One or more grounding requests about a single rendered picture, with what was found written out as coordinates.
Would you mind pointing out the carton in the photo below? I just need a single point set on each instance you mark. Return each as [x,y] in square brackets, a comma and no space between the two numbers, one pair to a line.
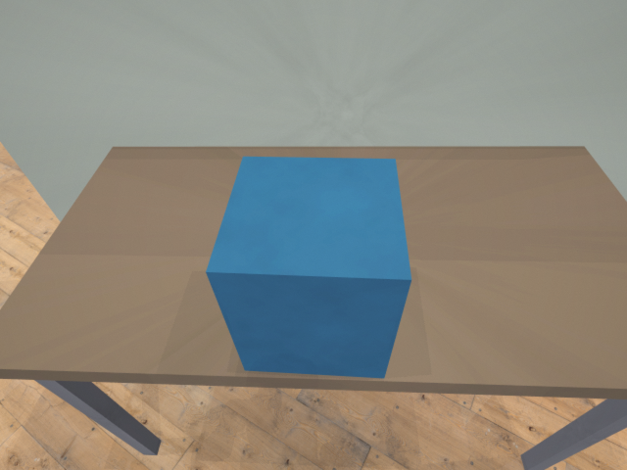
[310,267]

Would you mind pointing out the table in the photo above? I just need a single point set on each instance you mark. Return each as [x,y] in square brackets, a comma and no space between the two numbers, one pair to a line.
[518,263]

